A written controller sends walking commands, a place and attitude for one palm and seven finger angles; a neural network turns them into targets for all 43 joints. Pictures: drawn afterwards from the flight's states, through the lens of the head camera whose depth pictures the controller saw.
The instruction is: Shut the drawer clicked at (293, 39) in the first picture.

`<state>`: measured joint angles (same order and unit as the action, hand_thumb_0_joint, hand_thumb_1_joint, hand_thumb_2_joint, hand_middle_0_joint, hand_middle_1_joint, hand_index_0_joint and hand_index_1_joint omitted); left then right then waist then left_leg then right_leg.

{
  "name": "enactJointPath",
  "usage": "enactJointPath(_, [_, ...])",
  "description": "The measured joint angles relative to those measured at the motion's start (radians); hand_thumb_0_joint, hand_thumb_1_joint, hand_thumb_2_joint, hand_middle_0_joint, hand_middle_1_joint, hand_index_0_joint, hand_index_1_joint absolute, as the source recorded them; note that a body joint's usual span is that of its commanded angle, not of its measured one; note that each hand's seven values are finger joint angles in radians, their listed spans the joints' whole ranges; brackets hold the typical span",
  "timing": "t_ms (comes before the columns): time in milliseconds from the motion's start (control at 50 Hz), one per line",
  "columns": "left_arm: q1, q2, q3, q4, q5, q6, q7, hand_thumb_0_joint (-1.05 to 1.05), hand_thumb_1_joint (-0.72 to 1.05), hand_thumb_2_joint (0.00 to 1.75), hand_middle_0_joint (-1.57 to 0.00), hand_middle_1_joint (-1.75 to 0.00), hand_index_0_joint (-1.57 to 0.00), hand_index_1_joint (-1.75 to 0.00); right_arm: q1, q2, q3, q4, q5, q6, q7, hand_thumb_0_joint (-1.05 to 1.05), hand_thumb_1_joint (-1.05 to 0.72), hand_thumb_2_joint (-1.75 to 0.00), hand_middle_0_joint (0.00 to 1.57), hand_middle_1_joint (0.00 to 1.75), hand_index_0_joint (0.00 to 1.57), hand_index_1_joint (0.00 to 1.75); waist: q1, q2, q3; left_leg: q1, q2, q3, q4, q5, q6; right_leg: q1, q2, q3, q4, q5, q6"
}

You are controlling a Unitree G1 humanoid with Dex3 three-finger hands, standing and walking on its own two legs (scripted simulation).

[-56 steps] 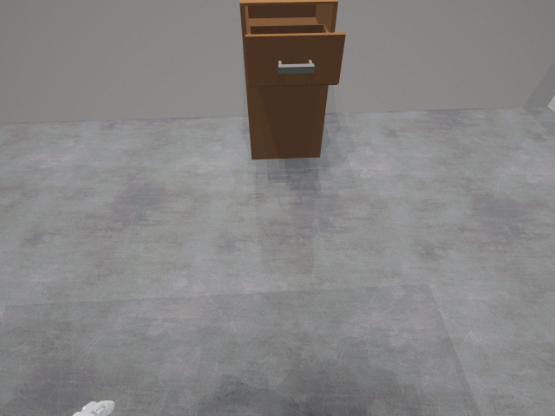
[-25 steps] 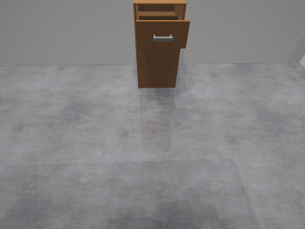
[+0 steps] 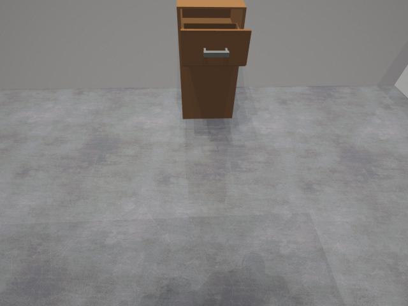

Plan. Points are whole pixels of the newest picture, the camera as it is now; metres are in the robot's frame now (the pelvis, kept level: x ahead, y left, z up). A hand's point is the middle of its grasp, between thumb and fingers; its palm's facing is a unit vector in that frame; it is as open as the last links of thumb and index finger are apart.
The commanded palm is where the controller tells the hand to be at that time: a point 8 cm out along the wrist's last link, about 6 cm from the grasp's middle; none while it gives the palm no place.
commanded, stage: look at it before walking up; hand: left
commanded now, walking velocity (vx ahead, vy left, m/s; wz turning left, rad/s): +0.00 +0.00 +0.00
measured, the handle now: (215, 51) +1.25 +0.01 -0.08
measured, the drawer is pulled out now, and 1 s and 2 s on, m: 0.30 0.30 0.30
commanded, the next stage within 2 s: walk to a spot facing it in 0.32 s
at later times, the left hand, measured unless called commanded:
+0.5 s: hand out of the picture +0.07 +0.25 -0.16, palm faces -0.03 -0.94 -0.34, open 7.3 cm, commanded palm none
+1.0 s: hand out of the picture +0.07 +0.16 -0.17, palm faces -0.11 -0.98 -0.17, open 7.3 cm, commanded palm none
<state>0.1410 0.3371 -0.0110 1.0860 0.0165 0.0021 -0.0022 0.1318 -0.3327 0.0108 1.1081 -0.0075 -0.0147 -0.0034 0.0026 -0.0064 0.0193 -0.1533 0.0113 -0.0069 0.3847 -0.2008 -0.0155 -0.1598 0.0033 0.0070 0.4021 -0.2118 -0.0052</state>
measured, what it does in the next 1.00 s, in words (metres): walks ahead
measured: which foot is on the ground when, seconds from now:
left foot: down 0.00-0.80, up 0.82-1.00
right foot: down 0.00-1.00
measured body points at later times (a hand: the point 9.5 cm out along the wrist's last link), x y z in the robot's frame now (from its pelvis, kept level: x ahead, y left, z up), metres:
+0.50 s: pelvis +0.01 +0.00 +0.00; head +0.00 +0.00 +0.45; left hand +0.07 +0.30 -0.13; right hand +0.08 -0.29 -0.13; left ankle +0.01 +0.13 -0.74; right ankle +0.00 -0.12 -0.74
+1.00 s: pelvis +0.13 -0.01 -0.01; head +0.15 -0.02 +0.44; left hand +0.08 +0.21 -0.16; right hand +0.15 -0.26 -0.16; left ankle +0.18 +0.10 -0.67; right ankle +0.01 -0.11 -0.74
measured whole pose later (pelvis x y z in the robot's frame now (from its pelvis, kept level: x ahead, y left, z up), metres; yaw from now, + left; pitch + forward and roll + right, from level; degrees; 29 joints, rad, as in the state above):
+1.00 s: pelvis +0.13 -0.01 -0.01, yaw -11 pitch +1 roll +0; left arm 0.48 0.13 0.02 1.08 0.04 -0.05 0.02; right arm 0.19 -0.19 -0.04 1.02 -0.02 0.00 0.01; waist 0.04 0.00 0.03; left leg -0.59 0.08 0.08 1.09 -0.35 -0.05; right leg -0.07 0.05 0.09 0.43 -0.38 -0.04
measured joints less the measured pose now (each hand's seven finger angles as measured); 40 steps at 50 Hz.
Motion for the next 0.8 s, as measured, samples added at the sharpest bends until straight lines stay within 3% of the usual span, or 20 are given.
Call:
enactJointPath(480, [0.012, 0.002, 0.001, 0.008, 0.000, 0.000, 0.007, 0.00, 0.91, 0.90, -0.20, -0.30, -0.21, -0.30, -0.008, -0.001, 0.001, 0.006, 0.000, 0.002, -0.002, 0.00, -0.91, -0.90, 0.20, 0.30, 0.21, 0.30, 0.006, 0.002, 0.001, 0.010, -0.003, 0.005, -0.013, 0.001, 0.003, 0.010, -0.003, 0.005, -0.015, 0.003, 0.006])
enactJointPath(580, [0.078, -0.031, 0.010, -0.009, 0.008, 0.024, -0.002, 0.00, 0.91, 0.90, -0.20, -0.30, -0.21, -0.30, 0.031, 0.035, -0.005, -0.015, -0.010, 0.013, -0.001, 0.00, -0.91, -0.90, 0.20, 0.30, 0.20, 0.30, 0.019, 0.002, -0.027, -0.012, 0.014, 0.039, 0.068, -0.069, 0.004, -0.026, 0.015, 0.038, 0.062, -0.052, -0.002])
enactJointPath(720, [0.204, -0.096, 0.031, -0.039, 0.012, 0.020, -0.024, 0.00, 0.91, 0.90, -0.20, -0.30, -0.20, -0.30, 0.140, 0.095, -0.022, -0.048, -0.008, -0.004, 0.000, 0.00, -0.91, -0.90, 0.20, 0.30, 0.21, 0.30, 0.017, -0.009, -0.030, -0.035, 0.040, 0.095, 0.209, -0.198, -0.002, -0.093, 0.039, 0.080, 0.241, -0.170, -0.022])
enactJointPath(760, [0.225, -0.117, 0.036, -0.037, 0.011, 0.017, -0.027, 0.00, 0.91, 0.90, -0.20, -0.30, -0.20, -0.30, 0.166, 0.105, -0.029, -0.045, -0.007, -0.012, -0.002, 0.00, -0.91, -0.90, 0.20, 0.30, 0.21, 0.30, 0.020, -0.003, -0.019, -0.022, 0.054, 0.116, 0.237, -0.235, -0.009, -0.109, 0.029, 0.036, 0.281, -0.197, -0.023])
enactJointPath(800, [0.229, -0.141, 0.039, -0.034, 0.014, 0.005, -0.029, 0.00, 0.91, 0.90, -0.20, -0.30, -0.20, -0.30, 0.194, 0.106, -0.036, -0.036, -0.007, -0.014, -0.005, 0.00, -0.91, -0.90, 0.20, 0.30, 0.21, 0.30, 0.005, 0.033, -0.007, -0.036, 0.089, 0.105, 0.311, -0.277, -0.014, -0.088, 0.048, 0.001, 0.285, -0.206, -0.028])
